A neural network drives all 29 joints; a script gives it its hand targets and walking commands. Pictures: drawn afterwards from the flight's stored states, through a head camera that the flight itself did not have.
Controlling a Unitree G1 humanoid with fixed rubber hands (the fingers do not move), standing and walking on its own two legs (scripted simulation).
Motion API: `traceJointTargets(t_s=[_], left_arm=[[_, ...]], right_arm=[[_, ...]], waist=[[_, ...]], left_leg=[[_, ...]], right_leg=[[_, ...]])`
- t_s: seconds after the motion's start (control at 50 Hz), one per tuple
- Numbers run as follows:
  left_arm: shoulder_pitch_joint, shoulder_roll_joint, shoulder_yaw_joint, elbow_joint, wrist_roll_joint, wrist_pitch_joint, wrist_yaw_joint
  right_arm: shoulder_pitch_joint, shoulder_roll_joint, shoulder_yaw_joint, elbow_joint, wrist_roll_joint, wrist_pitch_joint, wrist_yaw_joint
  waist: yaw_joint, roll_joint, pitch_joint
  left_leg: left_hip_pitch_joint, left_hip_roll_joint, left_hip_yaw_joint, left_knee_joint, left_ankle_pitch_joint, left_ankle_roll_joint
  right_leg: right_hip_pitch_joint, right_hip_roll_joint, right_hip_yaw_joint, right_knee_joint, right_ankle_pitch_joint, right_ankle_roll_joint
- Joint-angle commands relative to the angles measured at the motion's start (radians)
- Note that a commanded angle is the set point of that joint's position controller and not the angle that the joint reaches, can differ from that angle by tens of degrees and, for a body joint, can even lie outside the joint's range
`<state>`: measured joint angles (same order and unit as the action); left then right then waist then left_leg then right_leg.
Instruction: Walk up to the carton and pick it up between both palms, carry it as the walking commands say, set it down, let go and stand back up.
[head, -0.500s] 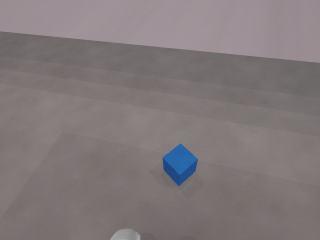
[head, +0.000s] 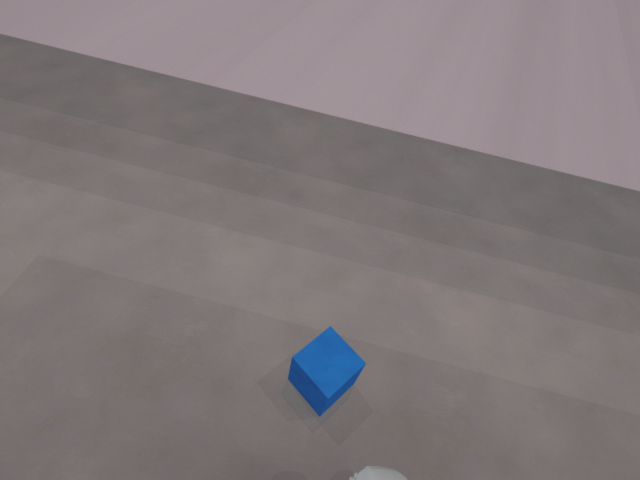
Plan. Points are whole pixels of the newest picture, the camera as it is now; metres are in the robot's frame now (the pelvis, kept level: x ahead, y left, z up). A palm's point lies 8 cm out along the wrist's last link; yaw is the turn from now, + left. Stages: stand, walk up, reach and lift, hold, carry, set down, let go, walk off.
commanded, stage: walk up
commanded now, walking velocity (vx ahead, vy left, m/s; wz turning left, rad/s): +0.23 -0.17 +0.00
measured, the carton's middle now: (325, 371) +0.51 -0.10 -0.69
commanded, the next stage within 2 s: none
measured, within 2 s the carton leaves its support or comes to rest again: neither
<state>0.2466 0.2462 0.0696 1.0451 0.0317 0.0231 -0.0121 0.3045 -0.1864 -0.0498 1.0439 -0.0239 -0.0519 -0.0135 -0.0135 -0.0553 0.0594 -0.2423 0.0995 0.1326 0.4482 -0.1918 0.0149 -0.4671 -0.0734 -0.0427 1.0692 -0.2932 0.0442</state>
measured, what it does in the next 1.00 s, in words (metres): steps to the right: right foot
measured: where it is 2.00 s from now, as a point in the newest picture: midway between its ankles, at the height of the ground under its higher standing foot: outside the picture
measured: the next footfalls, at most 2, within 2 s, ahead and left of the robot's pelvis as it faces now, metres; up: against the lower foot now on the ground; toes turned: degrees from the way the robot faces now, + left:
right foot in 0.22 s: +0.09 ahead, -0.19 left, +0.00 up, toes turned -12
left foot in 1.44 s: +0.17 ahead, +0.15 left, +0.00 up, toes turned -23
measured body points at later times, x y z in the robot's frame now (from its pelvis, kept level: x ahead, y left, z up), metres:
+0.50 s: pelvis +0.04 -0.07 +0.00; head +0.05 -0.08 +0.45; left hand +0.11 +0.17 -0.15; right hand +0.03 -0.29 -0.17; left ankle +0.04 +0.07 -0.75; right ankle +0.08 -0.17 -0.75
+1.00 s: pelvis +0.03 -0.09 -0.01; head +0.08 -0.13 +0.43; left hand +0.16 +0.16 -0.13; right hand +0.08 -0.38 -0.16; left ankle +0.05 +0.07 -0.68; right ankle +0.05 -0.18 -0.75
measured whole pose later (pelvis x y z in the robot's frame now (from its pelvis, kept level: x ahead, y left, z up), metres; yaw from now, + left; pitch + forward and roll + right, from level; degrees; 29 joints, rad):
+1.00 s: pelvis +0.03 -0.09 -0.01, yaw -13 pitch +1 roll +3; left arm 0.21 0.24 0.09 0.88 0.02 0.02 0.01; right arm 0.15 -0.27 -0.06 0.89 -0.02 0.05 -0.04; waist 0.04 0.01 0.09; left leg -0.48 0.06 0.03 1.03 -0.45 -0.05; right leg -0.37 0.01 0.01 0.59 -0.24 -0.05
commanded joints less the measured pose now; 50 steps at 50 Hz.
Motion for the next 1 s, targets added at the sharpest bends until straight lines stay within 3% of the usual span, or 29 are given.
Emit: traceJointTargets(t_s=[0.0,0.08,0.1,0.12,0.14,0.18,0.2,0.22,0.24,0.26,0.3,0.42,0.48,0.54,0.6,0.62,0.66,0.7,0.72,0.74,0.76,0.8,0.82,0.84,0.86,0.88,0.9,0.94,0.98], left_arm=[[0.069,0.001,-0.001,-0.005,0.000,0.014,-0.009],[-0.055,-0.021,-0.025,-0.044,-0.017,0.010,-0.006],[-0.074,-0.045,-0.037,-0.054,-0.033,0.002,0.005],[-0.076,-0.016,-0.030,-0.059,-0.045,-0.003,0.017],[-0.050,-0.003,-0.027,-0.051,-0.045,-0.008,0.028],[0.006,0.014,-0.023,-0.027,-0.038,-0.024,0.041],[0.031,0.045,-0.016,-0.018,-0.025,-0.035,0.044],[0.042,0.096,-0.008,-0.016,-0.007,-0.046,0.043],[-0.013,0.142,-0.006,-0.028,-0.020,-0.042,0.038],[-0.036,0.113,-0.013,-0.015,-0.023,-0.031,0.038],[-0.100,0.069,-0.023,-0.017,-0.030,-0.022,0.040],[-0.097,0.046,-0.020,0.008,-0.039,-0.017,0.046],[-0.075,0.033,-0.020,0.025,-0.038,-0.017,0.046],[-0.048,0.025,-0.020,0.013,-0.025,-0.027,0.038],[-0.080,0.055,-0.014,-0.044,-0.027,-0.020,0.029],[-0.101,0.142,0.020,-0.051,-0.039,-0.015,0.029],[-0.140,0.145,0.026,-0.114,-0.041,-0.011,0.022],[-0.133,0.102,0.016,-0.147,-0.042,-0.010,0.017],[-0.126,0.090,0.012,-0.162,-0.036,-0.006,0.013],[-0.064,0.026,0.037,-0.178,-0.017,-0.001,0.014],[-0.042,0.016,0.033,-0.177,-0.016,0.001,0.010],[0.007,0.023,0.038,-0.173,-0.019,-0.005,0.003],[0.041,0.049,0.041,-0.169,-0.016,-0.013,0.002],[0.069,0.147,0.058,-0.176,0.000,-0.021,0.005],[0.125,0.275,0.079,-0.175,0.014,-0.018,0.014],[0.163,0.247,0.080,-0.166,0.005,-0.011,0.023],[0.101,0.216,0.071,-0.182,-0.002,-0.008,0.026],[0.017,0.168,0.060,-0.201,-0.010,-0.007,0.031],[0.028,0.148,0.051,-0.201,-0.010,-0.009,0.031]], right_arm=[[0.069,-0.133,-0.026,-0.025,-0.002,-0.015,-0.004],[0.071,-0.124,-0.017,-0.023,-0.010,-0.013,-0.009],[0.040,-0.095,0.002,-0.017,-0.013,-0.005,-0.011],[0.040,-0.134,-0.005,-0.006,-0.006,0.010,-0.011],[0.052,-0.151,-0.007,0.007,0.001,0.017,-0.013],[0.049,-0.149,-0.004,0.016,0.013,0.030,-0.015],[0.076,-0.106,0.009,0.023,0.014,0.036,-0.013],[0.110,-0.036,0.028,0.019,0.008,0.042,-0.011],[0.148,-0.005,0.032,0.007,0.015,0.060,-0.020],[0.119,-0.041,0.026,0.017,0.017,0.081,-0.024],[0.098,-0.059,0.020,0.031,0.014,0.090,-0.021],[0.095,-0.052,0.022,0.061,0.005,0.061,-0.019],[0.050,-0.051,0.023,0.060,-0.001,0.053,-0.015],[0.047,-0.063,0.004,0.056,0.008,0.060,-0.014],[0.053,-0.099,-0.016,0.030,-0.006,0.076,-0.023],[0.026,-0.112,-0.014,-0.008,0.014,0.073,-0.036],[0.007,-0.141,-0.023,-0.052,0.017,0.076,-0.049],[0.009,-0.158,-0.021,-0.078,0.008,0.076,-0.056],[0.000,-0.183,-0.024,-0.095,0.005,0.076,-0.059],[0.021,-0.198,-0.039,-0.117,-0.006,0.070,-0.059],[-0.007,-0.201,-0.041,-0.117,-0.006,0.068,-0.059],[-0.047,-0.211,-0.040,-0.124,0.003,0.073,-0.052],[-0.054,-0.210,-0.040,-0.124,0.006,0.079,-0.047],[-0.043,-0.175,-0.031,-0.142,0.013,0.082,-0.041],[-0.056,-0.113,-0.016,-0.214,0.009,0.092,-0.040],[-0.116,-0.133,-0.021,-0.217,0.008,0.103,-0.045],[-0.120,-0.150,-0.025,-0.218,0.009,0.104,-0.041],[-0.095,-0.150,-0.023,-0.189,0.005,0.097,-0.033],[-0.074,-0.150,-0.019,-0.181,0.003,0.097,-0.025]], waist=[[0.011,0.250,-0.032],[-0.007,0.268,-0.006],[-0.004,0.311,-0.008],[-0.004,0.352,-0.013],[-0.001,0.320,-0.045],[0.014,0.236,-0.080],[0.020,0.163,-0.102],[0.009,-0.004,-0.114],[0.002,-0.185,-0.109],[0.010,-0.202,-0.071],[-0.009,-0.186,-0.003],[-0.002,-0.071,-0.020],[0.009,0.038,0.013],[-0.007,0.051,0.020],[-0.008,0.080,0.059],[-0.003,0.082,0.031],[-0.011,0.114,0.001],[-0.016,0.232,-0.035],[-0.019,0.286,-0.046],[-0.013,0.269,-0.047],[0.015,0.238,-0.060],[0.055,0.215,-0.081],[0.073,0.169,-0.076],[0.078,-0.045,-0.066],[0.113,-0.331,-0.062],[0.118,-0.206,-0.088],[0.090,-0.146,-0.086],[0.059,-0.114,-0.098],[0.055,-0.095,-0.123]], left_leg=[[0.051,0.215,-0.173,-0.203,0.251,0.072],[0.020,0.175,-0.111,-0.235,0.118,0.096],[0.036,0.118,-0.052,-0.191,0.325,0.105],[0.078,0.115,-0.045,-0.136,0.566,0.115],[0.120,0.129,-0.048,-0.096,0.642,0.112],[0.114,0.127,-0.072,-0.040,0.472,0.067],[0.065,0.096,-0.080,-0.013,0.271,0.025],[-0.025,0.035,-0.053,0.063,-0.049,-0.014],[-0.036,-0.011,-0.044,0.090,-0.245,-0.042],[-0.023,-0.029,-0.060,0.119,-0.293,-0.034],[-0.038,-0.045,-0.084,0.122,-0.215,-0.024],[0.058,-0.012,-0.097,-0.085,-0.001,-0.030],[0.024,-0.001,-0.119,-0.125,0.010,-0.027],[0.049,0.012,-0.123,-0.108,-0.020,-0.026],[0.037,0.029,-0.126,-0.091,-0.166,-0.002],[0.003,0.074,-0.120,-0.054,-0.167,-0.035],[-0.005,0.109,-0.125,-0.045,-0.223,-0.028],[-0.002,0.228,-0.215,-0.114,-0.204,0.036],[-0.019,0.329,-0.263,-0.132,-0.058,0.101],[-0.011,0.309,-0.261,-0.088,0.229,0.151],[0.024,0.298,-0.208,-0.032,0.368,0.143],[0.028,0.218,-0.083,0.077,0.368,0.072],[-0.019,0.164,-0.023,0.180,0.254,0.023],[-0.169,0.061,0.038,0.384,0.018,-0.032],[-0.410,-0.067,-0.005,0.577,-0.465,-0.080],[-0.392,-0.031,-0.133,0.666,-0.467,-0.076],[-0.389,-0.016,-0.164,0.671,-0.392,-0.068],[-0.371,-0.008,-0.164,0.630,-0.250,-0.064],[-0.339,-0.019,-0.141,0.608,-0.198,-0.066]], right_leg=[[-0.040,-0.025,0.013,-0.026,0.051,0.012],[0.038,-0.014,-0.017,-0.278,0.076,-0.011],[0.107,0.022,-0.033,-0.367,0.054,-0.012],[0.130,0.049,-0.045,-0.409,0.027,-0.010],[0.161,0.057,-0.055,-0.474,0.062,-0.008],[0.277,0.038,-0.067,-0.679,0.201,-0.013],[0.372,-0.030,-0.017,-0.741,0.273,-0.023],[0.430,-0.186,0.138,-0.734,0.448,-0.046],[0.355,-0.279,0.229,-0.777,0.448,-0.142],[0.293,-0.233,0.237,-0.820,0.256,-0.166],[0.251,-0.164,0.192,-0.860,0.079,-0.151],[0.250,-0.102,0.133,-0.831,0.020,-0.100],[0.268,-0.068,0.104,-0.821,0.010,-0.077],[0.260,-0.066,0.101,-0.768,0.058,-0.062],[0.120,-0.021,0.121,-0.711,-0.068,-0.063],[0.085,-0.035,0.126,-0.647,-0.034,-0.049],[0.023,-0.019,0.138,-0.563,-0.023,-0.051],[-0.016,0.048,0.042,-0.352,-0.078,-0.036],[-0.031,0.052,0.009,-0.182,-0.153,-0.020],[-0.028,0.038,0.015,-0.112,-0.238,-0.016],[-0.027,0.015,0.035,-0.132,-0.243,-0.025],[0.079,0.030,0.001,-0.339,-0.123,-0.044],[0.170,0.037,0.013,-0.495,0.000,-0.055],[0.278,-0.087,0.230,-0.640,0.179,-0.094],[0.329,-0.349,0.631,-0.750,0.456,-0.205],[0.324,-0.326,0.626,-0.742,0.539,-0.234],[0.320,-0.275,0.545,-0.723,0.465,-0.217],[0.338,-0.179,0.426,-0.720,0.372,-0.171],[0.351,-0.148,0.378,-0.715,0.438,-0.162]])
